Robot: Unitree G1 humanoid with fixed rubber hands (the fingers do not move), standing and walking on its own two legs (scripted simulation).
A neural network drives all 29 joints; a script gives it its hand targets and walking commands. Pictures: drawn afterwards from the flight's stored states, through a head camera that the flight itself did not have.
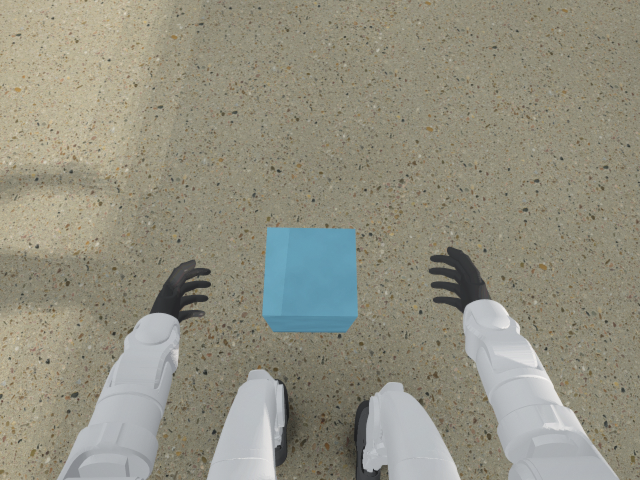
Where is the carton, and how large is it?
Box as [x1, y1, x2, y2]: [262, 227, 357, 332]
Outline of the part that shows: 267,227 262,315 272,330 345,332 357,316 354,229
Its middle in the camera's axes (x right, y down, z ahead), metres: -0.03 +0.12 +1.00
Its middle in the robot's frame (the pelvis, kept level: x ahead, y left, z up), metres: +0.45 +0.03 -0.55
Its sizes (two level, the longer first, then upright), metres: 0.205 0.203 0.287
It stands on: the floor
